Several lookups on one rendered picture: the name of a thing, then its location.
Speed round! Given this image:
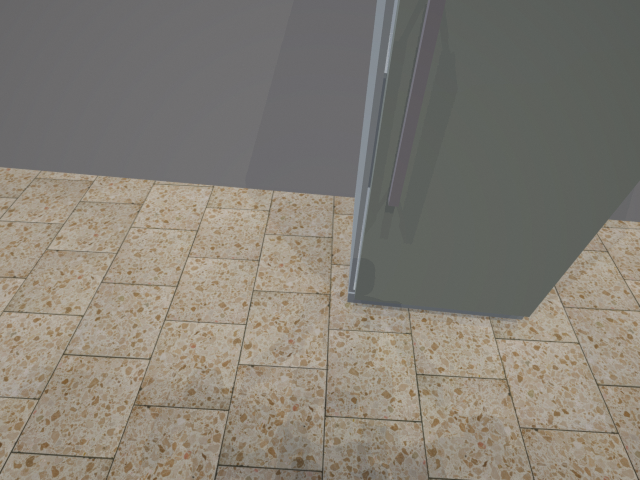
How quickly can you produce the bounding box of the handle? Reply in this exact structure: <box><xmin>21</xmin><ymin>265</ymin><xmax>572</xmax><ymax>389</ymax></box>
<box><xmin>388</xmin><ymin>0</ymin><xmax>446</xmax><ymax>207</ymax></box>

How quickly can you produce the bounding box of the fridge door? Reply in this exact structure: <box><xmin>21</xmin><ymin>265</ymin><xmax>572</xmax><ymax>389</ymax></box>
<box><xmin>355</xmin><ymin>0</ymin><xmax>640</xmax><ymax>317</ymax></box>

